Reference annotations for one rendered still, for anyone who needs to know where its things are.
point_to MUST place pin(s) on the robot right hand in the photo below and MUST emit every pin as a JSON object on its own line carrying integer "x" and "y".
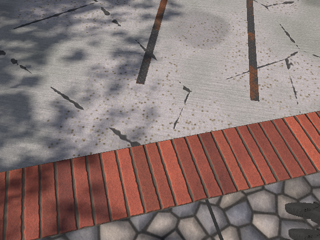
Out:
{"x": 307, "y": 211}

